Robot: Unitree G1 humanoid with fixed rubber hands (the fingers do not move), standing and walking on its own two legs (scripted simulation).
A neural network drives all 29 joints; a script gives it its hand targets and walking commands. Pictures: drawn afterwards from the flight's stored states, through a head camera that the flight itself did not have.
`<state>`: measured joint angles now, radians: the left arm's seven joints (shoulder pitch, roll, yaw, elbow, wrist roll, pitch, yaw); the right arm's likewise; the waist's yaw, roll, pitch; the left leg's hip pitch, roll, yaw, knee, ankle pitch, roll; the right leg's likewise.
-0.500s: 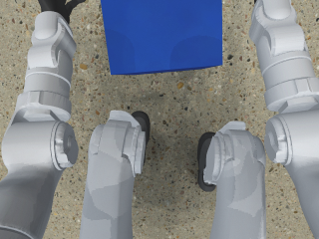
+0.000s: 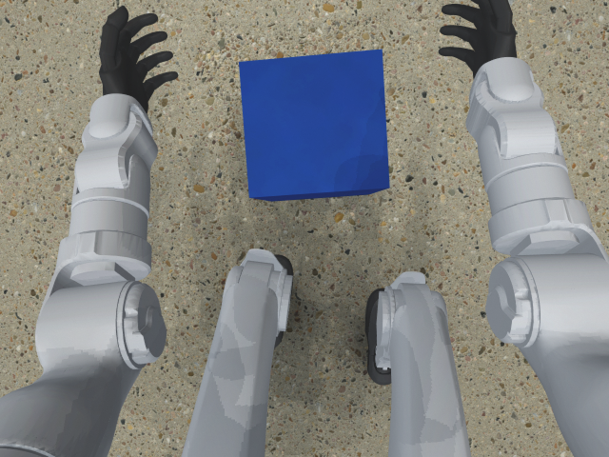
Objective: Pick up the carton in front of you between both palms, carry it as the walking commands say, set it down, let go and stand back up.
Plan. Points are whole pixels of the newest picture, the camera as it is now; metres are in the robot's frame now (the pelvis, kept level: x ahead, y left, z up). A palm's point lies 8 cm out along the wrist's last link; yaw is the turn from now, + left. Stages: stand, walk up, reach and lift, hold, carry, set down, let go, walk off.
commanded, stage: set down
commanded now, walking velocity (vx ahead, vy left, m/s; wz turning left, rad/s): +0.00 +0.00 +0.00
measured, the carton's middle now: (315, 140) +0.49 +0.07 -0.38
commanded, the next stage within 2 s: let go in 0.36 s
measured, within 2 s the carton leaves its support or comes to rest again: neither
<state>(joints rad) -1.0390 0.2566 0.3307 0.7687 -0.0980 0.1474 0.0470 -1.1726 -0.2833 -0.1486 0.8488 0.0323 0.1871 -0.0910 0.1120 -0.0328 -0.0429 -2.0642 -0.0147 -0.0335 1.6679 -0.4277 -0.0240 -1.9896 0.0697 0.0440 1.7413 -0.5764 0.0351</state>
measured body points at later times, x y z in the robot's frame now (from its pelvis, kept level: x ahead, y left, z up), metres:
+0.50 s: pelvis +0.03 +0.00 +0.14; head +0.31 +0.03 +0.48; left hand +0.47 +0.27 +0.03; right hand +0.54 -0.13 +0.03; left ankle +0.12 +0.13 -0.47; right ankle +0.07 -0.12 -0.47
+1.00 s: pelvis +0.10 +0.02 +0.24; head +0.24 +0.02 +0.67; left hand +0.32 +0.26 +0.15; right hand +0.38 -0.18 +0.14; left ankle +0.12 +0.13 -0.47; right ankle +0.07 -0.12 -0.47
